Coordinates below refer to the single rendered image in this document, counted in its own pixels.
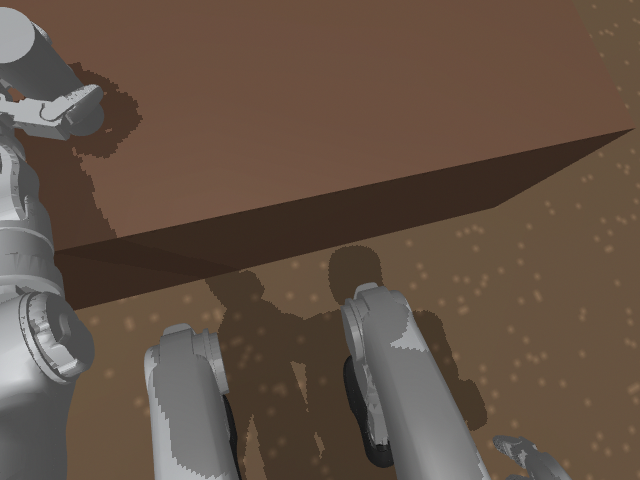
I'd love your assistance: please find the right robot foot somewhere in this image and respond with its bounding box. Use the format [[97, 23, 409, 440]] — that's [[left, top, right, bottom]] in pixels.
[[343, 355, 394, 468]]

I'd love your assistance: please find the left robot arm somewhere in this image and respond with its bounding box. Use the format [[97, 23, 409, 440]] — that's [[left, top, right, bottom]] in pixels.
[[0, 126, 95, 480]]

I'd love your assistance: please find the left robot hand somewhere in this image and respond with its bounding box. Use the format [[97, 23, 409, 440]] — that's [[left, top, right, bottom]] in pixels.
[[0, 21, 104, 140]]

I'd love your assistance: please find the left robot foot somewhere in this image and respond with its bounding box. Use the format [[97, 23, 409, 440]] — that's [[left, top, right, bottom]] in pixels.
[[223, 395, 242, 480]]

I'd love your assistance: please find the can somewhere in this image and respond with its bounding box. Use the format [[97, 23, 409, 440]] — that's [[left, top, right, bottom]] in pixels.
[[0, 7, 104, 136]]

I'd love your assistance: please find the right robot hand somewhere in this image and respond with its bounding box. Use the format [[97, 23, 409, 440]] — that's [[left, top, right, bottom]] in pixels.
[[493, 435, 572, 480]]

